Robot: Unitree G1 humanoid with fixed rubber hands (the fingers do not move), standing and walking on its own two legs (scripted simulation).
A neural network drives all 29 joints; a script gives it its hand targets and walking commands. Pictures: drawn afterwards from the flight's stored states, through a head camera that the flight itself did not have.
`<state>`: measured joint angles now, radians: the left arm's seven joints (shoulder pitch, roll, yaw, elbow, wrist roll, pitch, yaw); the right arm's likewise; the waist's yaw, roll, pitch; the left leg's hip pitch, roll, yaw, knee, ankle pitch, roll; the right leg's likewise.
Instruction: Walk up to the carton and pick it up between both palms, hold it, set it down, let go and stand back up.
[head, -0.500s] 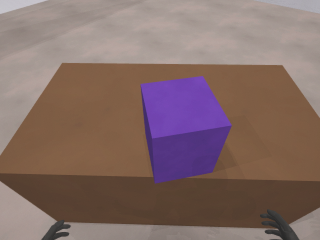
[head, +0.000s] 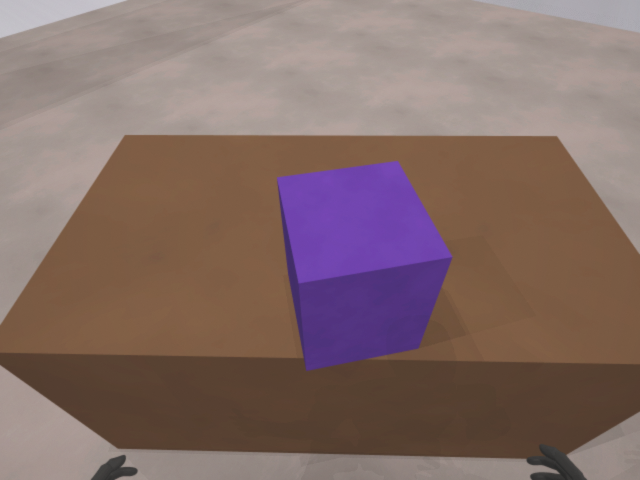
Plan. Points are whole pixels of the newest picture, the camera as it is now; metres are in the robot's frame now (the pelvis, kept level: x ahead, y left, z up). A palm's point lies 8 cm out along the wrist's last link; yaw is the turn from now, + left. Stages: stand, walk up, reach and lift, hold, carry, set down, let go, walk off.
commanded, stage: stand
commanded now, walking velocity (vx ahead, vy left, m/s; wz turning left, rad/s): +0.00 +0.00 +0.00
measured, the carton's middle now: (351, 267) +0.46 -0.04 -0.04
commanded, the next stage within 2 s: walk up in 1.62 s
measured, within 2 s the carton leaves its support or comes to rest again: neither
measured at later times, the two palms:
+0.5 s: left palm out of the picture +0.10 +0.31 -0.10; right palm out of the picture +0.10 -0.31 -0.09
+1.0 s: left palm out of the picture +0.10 +0.31 -0.09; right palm out of the picture +0.11 -0.30 -0.09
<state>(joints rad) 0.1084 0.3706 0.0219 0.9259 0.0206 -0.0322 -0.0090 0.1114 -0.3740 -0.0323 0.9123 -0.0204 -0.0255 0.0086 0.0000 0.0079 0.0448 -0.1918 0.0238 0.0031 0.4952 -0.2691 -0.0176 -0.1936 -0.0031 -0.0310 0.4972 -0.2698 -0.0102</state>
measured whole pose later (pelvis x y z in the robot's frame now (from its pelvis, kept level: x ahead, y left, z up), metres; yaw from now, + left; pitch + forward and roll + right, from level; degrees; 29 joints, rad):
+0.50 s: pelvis +0.00 +0.00 +0.01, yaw +0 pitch -3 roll +0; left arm 0.09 0.38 0.01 1.04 0.02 -0.02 -0.01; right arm 0.10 -0.38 -0.02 1.03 -0.02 -0.02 0.00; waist -0.01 0.00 0.05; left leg -0.13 0.02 0.00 0.37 -0.20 -0.02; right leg -0.13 0.00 -0.03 0.36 -0.20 -0.01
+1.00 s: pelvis +0.00 +0.00 +0.01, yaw +0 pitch -2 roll +0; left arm 0.09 0.38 0.01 1.05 0.02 -0.02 -0.01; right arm 0.07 -0.38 -0.02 1.04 -0.02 -0.02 0.01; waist 0.01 0.00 0.04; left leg -0.11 0.02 0.01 0.34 -0.19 -0.02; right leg -0.12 -0.01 -0.03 0.36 -0.19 0.00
